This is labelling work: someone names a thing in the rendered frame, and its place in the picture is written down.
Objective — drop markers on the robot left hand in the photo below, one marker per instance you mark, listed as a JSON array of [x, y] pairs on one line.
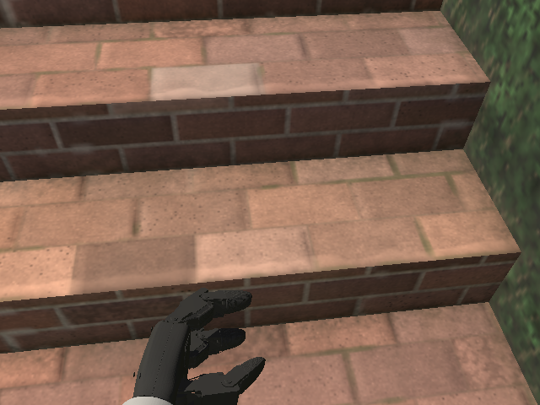
[[179, 343]]

